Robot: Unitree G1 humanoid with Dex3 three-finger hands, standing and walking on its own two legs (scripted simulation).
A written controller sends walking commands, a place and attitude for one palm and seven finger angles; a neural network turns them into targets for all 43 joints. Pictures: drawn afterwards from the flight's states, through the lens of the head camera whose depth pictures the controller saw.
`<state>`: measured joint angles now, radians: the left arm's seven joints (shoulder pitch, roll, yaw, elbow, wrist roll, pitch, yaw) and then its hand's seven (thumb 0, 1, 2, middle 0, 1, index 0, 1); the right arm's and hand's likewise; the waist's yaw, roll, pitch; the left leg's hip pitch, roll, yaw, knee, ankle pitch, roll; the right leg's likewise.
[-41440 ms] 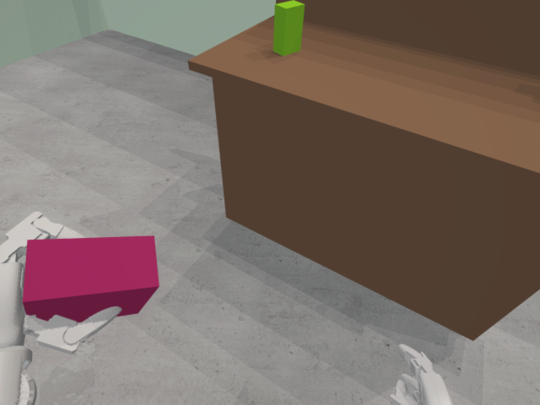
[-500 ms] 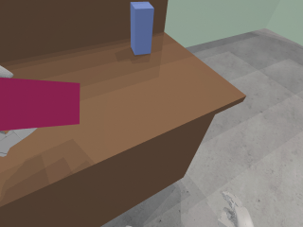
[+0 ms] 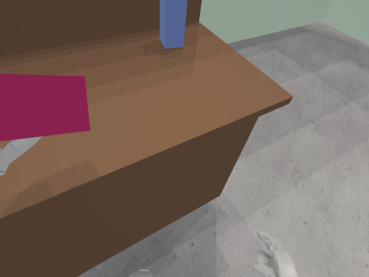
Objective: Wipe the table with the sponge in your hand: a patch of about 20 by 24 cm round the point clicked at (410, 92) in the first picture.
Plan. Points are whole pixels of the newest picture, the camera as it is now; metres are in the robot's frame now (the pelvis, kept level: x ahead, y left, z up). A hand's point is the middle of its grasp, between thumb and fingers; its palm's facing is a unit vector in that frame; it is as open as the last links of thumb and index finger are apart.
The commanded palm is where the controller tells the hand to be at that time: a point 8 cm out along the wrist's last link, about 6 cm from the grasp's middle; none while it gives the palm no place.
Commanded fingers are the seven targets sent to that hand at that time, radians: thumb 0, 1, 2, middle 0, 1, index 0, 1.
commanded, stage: step back with the hand held close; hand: left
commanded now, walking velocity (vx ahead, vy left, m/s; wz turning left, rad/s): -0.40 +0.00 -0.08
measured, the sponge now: (37, 103) +0.26 +0.22 +0.28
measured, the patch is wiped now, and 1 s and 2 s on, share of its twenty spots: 1.00 1.00 1.00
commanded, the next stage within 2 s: stop stepping back and stand still in 0.22 s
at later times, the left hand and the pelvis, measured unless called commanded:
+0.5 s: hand out of the picture +0.07 +0.21 +0.28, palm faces +0.52 -0.81 -0.28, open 10.2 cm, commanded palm +0.02 +0.25 +0.29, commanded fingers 0.00 0.10 1.30 -1.20 -1.60 -1.20 -1.60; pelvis -0.14 -0.03 -0.02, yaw -1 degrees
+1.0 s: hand out of the picture -0.03 +0.18 +0.28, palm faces +0.49 -0.81 -0.33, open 10.2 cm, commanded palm -0.08 +0.22 +0.29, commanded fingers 0.00 0.10 1.30 -1.20 -1.60 -1.20 -1.60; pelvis -0.24 -0.06 -0.01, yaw -1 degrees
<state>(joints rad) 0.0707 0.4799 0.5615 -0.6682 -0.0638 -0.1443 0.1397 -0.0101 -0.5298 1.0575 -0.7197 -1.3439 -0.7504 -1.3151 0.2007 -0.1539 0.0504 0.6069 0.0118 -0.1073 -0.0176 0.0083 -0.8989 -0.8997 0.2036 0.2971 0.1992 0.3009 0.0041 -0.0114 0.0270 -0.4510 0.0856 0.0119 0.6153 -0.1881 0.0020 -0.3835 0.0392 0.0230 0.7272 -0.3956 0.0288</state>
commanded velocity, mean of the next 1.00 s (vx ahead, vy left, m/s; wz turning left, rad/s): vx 0.07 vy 0.04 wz -0.02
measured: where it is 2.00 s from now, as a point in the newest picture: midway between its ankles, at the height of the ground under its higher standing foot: outside the picture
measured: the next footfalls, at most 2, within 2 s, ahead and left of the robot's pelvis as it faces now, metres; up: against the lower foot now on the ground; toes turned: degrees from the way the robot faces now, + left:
right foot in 0.06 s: +0.03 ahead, -0.15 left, +0.00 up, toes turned +1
left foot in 0.26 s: -0.02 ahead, +0.11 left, +0.00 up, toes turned +3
